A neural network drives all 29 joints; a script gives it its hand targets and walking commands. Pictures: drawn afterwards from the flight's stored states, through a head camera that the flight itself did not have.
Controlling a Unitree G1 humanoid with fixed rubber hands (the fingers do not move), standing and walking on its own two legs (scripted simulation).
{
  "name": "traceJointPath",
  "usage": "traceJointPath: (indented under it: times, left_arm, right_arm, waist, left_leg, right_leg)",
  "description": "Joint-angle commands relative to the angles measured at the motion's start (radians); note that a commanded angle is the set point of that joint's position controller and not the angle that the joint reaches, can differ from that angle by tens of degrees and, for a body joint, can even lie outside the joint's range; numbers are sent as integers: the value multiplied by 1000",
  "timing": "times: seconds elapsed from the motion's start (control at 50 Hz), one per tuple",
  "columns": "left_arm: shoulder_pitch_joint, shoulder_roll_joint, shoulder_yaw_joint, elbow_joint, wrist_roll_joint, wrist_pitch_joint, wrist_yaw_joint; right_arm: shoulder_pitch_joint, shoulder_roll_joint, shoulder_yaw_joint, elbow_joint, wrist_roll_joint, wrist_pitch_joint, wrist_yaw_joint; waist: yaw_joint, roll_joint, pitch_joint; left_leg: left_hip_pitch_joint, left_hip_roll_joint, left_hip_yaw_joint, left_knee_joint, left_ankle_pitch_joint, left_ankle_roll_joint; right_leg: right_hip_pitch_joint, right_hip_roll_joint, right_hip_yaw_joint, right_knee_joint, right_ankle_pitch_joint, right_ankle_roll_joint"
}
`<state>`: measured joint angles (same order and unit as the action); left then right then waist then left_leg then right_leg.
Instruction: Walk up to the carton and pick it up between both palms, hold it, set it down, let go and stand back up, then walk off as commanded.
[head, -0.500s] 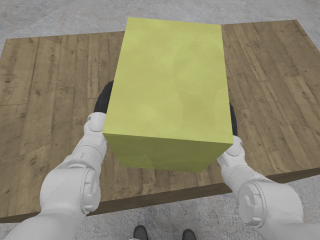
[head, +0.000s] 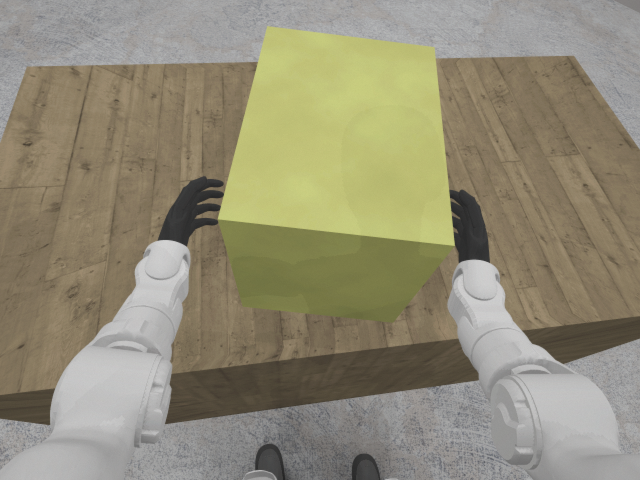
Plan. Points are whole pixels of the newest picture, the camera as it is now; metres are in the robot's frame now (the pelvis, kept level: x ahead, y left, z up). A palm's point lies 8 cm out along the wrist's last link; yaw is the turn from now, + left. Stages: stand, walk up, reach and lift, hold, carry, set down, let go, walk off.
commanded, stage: set down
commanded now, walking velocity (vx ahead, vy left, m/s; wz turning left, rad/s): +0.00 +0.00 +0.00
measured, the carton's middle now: (333, 183) +0.50 -0.04 +0.00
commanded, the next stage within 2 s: none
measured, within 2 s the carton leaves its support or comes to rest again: neither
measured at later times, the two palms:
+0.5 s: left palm (167, 272) +0.39 +0.19 -0.03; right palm (478, 301) +0.31 -0.21 -0.02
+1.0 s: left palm (131, 332) +0.31 +0.22 -0.02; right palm (479, 340) +0.26 -0.19 -0.01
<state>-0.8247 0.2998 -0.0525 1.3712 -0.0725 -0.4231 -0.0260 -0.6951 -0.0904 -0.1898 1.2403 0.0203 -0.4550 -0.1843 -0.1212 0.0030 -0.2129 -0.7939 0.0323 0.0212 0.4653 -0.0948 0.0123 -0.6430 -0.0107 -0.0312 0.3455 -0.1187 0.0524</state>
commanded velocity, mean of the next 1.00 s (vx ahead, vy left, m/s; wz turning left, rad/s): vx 0.00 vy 0.00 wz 0.00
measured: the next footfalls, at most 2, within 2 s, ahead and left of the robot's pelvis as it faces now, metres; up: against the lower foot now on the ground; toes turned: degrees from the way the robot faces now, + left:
none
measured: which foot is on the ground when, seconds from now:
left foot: down 0.00-1.00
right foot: down 0.00-1.00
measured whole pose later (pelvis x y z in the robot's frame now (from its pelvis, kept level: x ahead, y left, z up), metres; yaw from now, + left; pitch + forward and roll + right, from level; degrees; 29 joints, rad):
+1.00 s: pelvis +0.00 -0.01 +0.01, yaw +1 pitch +10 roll -3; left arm -0.27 0.36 0.01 0.89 -0.08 -0.36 -0.17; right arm -0.13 -0.02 0.00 0.74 0.11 -0.47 -0.24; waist -0.08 0.00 -0.07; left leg -0.52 0.03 0.02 0.47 -0.12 0.01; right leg -0.38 -0.01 -0.03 0.36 -0.16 0.04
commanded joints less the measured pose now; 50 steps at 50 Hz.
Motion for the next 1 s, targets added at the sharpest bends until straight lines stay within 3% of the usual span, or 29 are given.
traceJointPath:
  times: [0.0, 0.04, 0.06, 0.1, 0.12, 0.14, 0.18, 0.2, 0.24, 0.26, 0.32, 0.38, 0.4, 0.44, 0.46, 0.5, 0.52, 0.54, 0.56, 0.58, 0.64, 0.72, 0.74, 0.8, 0.82, 0.88, 0.9, 0.92, 0.98]
  left_arm:
    - [-274, 108, 14, -153, -95, -43, -15]
    - [-236, 103, 56, -177, -41, -34, -21]
    - [-83, 89, 114, -245, -24, -33, -39]
    - [-216, 133, 137, -273, -10, -43, -40]
    - [-110, 151, 150, -302, 1, -50, -56]
    - [-126, 129, 163, -364, 31, -52, -55]
    - [-120, 152, 157, -405, 7, -65, -66]
    - [-165, 165, 157, -392, 28, -76, -64]
    - [-39, 123, 159, -470, 16, -79, -66]
    - [-65, 148, 142, -474, -10, -87, -69]
    - [40, 168, 138, -459, -24, -80, -90]
    - [49, 188, 159, -458, -52, -58, -108]
    - [179, 177, 199, -474, -8, -50, -116]
    - [79, 204, 157, -521, -45, -53, -120]
    - [161, 197, 178, -487, -40, -41, -123]
    - [91, 203, 119, -443, -63, -29, -123]
    - [70, 219, 127, -452, -74, -31, -121]
    - [217, 187, 134, -513, -73, -27, -128]
    - [38, 231, 111, -470, -99, -22, -127]
    - [197, 198, 119, -517, -98, -28, -128]
    - [168, 200, 84, -511, -130, -20, -129]
    - [127, 234, 49, -608, -142, -15, -115]
    - [276, 204, 62, -633, -137, -8, -117]
    - [329, 216, 88, -633, -144, 6, -131]
    - [200, 257, 54, -613, -163, 5, -132]
    - [392, 228, 91, -725, -138, 32, -145]
    - [540, 192, 123, -778, -102, 46, -151]
    - [394, 219, 104, -847, -130, 38, -145]
    - [470, 251, 109, -918, -117, 48, -140]
  right_arm:
    - [-142, -141, 135, -104, 224, -38, -3]
    - [-106, -174, 114, -46, 212, -61, -5]
    - [8, -121, 187, -126, 216, -98, -14]
    - [-74, -152, 146, -81, 201, -102, -26]
    - [30, -139, 185, -132, 222, -131, -23]
    - [28, -127, 184, -103, 224, -149, -30]
    - [-9, -100, 208, -167, 220, -169, -35]
    - [-26, -113, 162, -158, 203, -179, -30]
    - [63, -88, 196, -270, 214, -204, -26]
    - [45, -101, 171, -276, 201, -199, -25]
    - [145, -81, 222, -339, 232, -198, -27]
    - [174, -109, 206, -377, 216, -163, -44]
    - [261, -67, 273, -385, 235, -182, -39]
    - [170, -85, 239, -410, 222, -154, -48]
    - [234, -74, 260, -413, 221, -149, -47]
    - [199, -95, 214, -387, 223, -115, -50]
    - [199, -94, 226, -378, 235, -103, -47]
    - [302, -27, 283, -467, 248, -117, -47]
    - [178, -85, 199, -406, 225, -77, -55]
    - [337, -42, 254, -440, 239, -93, -53]
    - [255, -31, 236, -513, 234, -71, -59]
    - [275, -68, 188, -477, 221, -27, -53]
    - [398, -23, 227, -530, 225, -50, -58]
    - [440, 7, 244, -579, 220, -40, -66]
    - [324, -37, 201, -579, 218, -18, -69]
    - [488, 8, 245, -678, 212, -38, -83]
    - [656, 33, 270, -625, 204, -62, -92]
    - [513, -3, 226, -675, 196, -54, -87]
    - [598, -3, 204, -762, 180, -54, -95]
  waist:
    - [51, 195, -587]
    - [30, 199, -595]
    - [85, 175, -624]
    - [36, 203, -643]
    - [67, 179, -640]
    - [55, 210, -640]
    - [65, 205, -679]
    - [31, 221, -691]
    - [70, 211, -716]
    - [45, 206, -693]
    - [87, 152, -614]
    - [76, 75, -552]
    - [136, 99, -538]
    - [99, 95, -511]
    - [122, 76, -470]
    - [97, 80, -411]
    - [102, 100, -387]
    - [149, 66, -402]
    - [83, 75, -342]
    - [115, 37, -329]
    - [108, 6, -318]
    - [112, 107, -250]
    - [124, 50, -231]
    - [143, 37, -243]
    - [103, 64, -228]
    - [149, 38, -210]
    - [157, 77, -155]
    - [150, 123, -258]
    - [147, 114, -204]
  left_leg:
    - [769, -23, -36, 64, 109, -132]
    - [794, -16, -43, 73, 216, -156]
    - [819, -36, -16, 91, 349, -143]
    - [800, -35, -27, 109, 403, -144]
    - [814, -48, -14, 124, 460, -138]
    - [841, -49, -19, 131, 532, -149]
    - [798, -50, -13, 150, 537, -142]
    - [814, -41, -23, 165, 569, -149]
    - [835, -45, -20, 150, 575, -148]
    - [811, -45, -21, 164, 560, -140]
    - [812, -46, -16, 152, 493, -115]
    - [767, -53, 1, 103, 397, -96]
    - [816, -51, -6, 111, 457, -95]
    - [785, -46, -15, 105, 372, -90]
    - [781, -40, -10, 82, 340, -90]
    - [748, -26, -24, 68, 213, -83]
    - [732, -23, -27, 55, 197, -78]
    - [770, -35, -14, 56, 221, -75]
    - [716, -28, -19, 32, 102, -70]
    - [747, -25, -22, 13, 99, -70]
    - [732, -18, -37, 10, 25, -57]
    - [755, 3, -66, -18, -117, -88]
    - [775, -8, -48, -17, -39, -81]
    - [811, -2, -56, -19, -16, -65]
    - [716, -10, -52, -16, -81, -66]
    - [810, -15, -47, -25, -11, -64]
    - [871, -10, -43, -22, 87, -88]
    - [850, -6, -54, -15, 89, -97]
    - [826, -4, -59, -15, 11, -100]
  right_leg:
    - [7, 66, -56, 51, 59, -32]
    - [9, 85, -61, 56, 125, -28]
    - [105, 81, -51, 45, 238, -23]
    - [78, 82, -51, 45, 273, -16]
    - [129, 80, -42, 42, 330, -7]
    - [117, 89, -47, 48, 362, -8]
    - [133, 84, -46, 46, 348, -5]
    - [81, 94, -63, 59, 335, -7]
    - [116, 95, -45, 41, 335, -16]
    - [88, 95, -46, 50, 337, -17]
    - [128, 85, -31, 39, 296, -21]
    - [172, 83, -29, 23, 271, -7]
    - [198, 79, -16, 24, 313, -11]
    - [174, 75, -19, 19, 214, -12]
    - [183, 74, -25, 11, 193, -11]
    - [125, 76, -31, 21, 69, -31]
    - [138, 65, -22, 20, 71, -34]
    - [192, 62, -3, -16, 86, -26]
    - [142, 63, -15, -9, -11, -32]
    - [189, 62, -12, -16, 7, -25]
    - [179, 56, -7, -18, -38, -28]
    - [109, 51, -22, -15, -168, -58]
    - [187, 57, -12, -19, -98, -54]
    - [223, 42, 1, -25, -73, -50]
    - [180, 42, -2, -4, -134, -47]
    - [247, 37, 9, -40, -81, -41]
    - [268, 48, -3, -35, 24, -54]
    - [254, 54, -7, -19, -15, -64]
    - [261, 47, -12, -28, -61, -65]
